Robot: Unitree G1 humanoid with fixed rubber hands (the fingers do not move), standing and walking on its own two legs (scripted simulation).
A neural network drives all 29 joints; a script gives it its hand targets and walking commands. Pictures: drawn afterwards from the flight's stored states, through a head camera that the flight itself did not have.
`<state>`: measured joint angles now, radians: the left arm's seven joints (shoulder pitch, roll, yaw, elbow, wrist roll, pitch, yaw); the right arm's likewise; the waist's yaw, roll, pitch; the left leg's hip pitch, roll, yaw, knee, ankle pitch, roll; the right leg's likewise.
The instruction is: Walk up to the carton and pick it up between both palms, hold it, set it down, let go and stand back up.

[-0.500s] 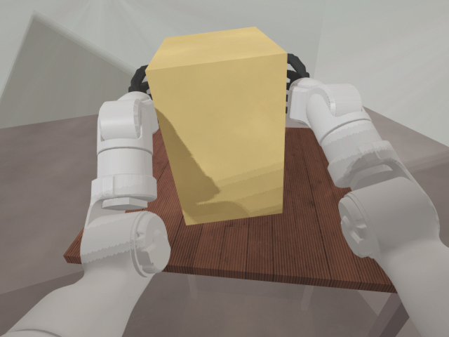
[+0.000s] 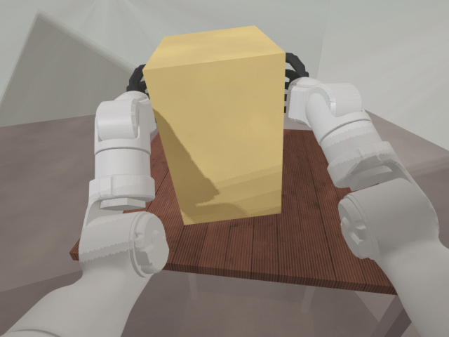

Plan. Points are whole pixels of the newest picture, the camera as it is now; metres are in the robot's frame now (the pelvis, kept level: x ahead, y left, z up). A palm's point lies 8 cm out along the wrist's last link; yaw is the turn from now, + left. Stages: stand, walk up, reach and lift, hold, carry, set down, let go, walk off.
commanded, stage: hold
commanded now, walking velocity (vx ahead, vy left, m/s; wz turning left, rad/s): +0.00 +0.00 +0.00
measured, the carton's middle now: (220, 121) +0.38 +0.00 +0.28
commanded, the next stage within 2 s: none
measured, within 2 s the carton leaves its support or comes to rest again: neither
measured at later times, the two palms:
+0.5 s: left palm (142, 105) +0.38 +0.13 +0.31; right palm (299, 92) +0.37 -0.13 +0.33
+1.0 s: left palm (139, 103) +0.38 +0.13 +0.32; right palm (297, 92) +0.37 -0.12 +0.33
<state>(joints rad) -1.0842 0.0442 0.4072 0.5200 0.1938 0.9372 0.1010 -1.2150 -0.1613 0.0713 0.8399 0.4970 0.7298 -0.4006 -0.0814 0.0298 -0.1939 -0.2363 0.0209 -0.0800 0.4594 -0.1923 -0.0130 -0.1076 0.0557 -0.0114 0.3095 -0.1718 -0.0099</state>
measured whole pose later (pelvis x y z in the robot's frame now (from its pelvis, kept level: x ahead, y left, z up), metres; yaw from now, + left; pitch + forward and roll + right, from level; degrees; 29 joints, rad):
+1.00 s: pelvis +0.00 +0.00 +0.00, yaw +0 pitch -1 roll -3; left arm -1.12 0.05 0.41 0.58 0.19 0.91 0.12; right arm -1.24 -0.16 0.05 0.89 0.48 0.74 -0.38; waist -0.08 0.03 -0.21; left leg -0.25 0.02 -0.10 0.46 -0.19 -0.01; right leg -0.12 0.06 0.00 0.30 -0.16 -0.01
